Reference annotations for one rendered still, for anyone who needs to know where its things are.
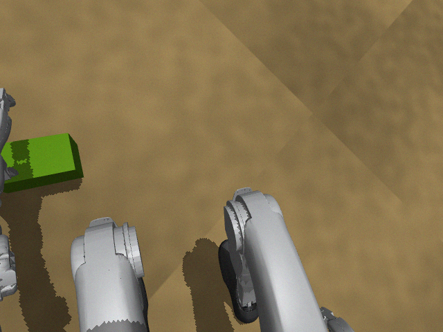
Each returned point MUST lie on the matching right robot hand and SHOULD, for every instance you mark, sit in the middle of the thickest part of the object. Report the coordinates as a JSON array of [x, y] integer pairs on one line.
[[333, 323]]

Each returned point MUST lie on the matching left robot arm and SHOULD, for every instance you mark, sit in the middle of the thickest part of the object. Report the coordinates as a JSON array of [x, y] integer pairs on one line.
[[8, 272]]

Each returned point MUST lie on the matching carton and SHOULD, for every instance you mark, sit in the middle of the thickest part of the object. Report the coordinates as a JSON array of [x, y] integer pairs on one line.
[[42, 161]]

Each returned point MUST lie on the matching left robot hand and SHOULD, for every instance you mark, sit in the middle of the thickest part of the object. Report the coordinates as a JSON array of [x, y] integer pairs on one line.
[[6, 101]]

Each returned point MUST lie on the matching right robot foot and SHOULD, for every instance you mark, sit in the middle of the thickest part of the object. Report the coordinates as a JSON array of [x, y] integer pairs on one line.
[[244, 314]]

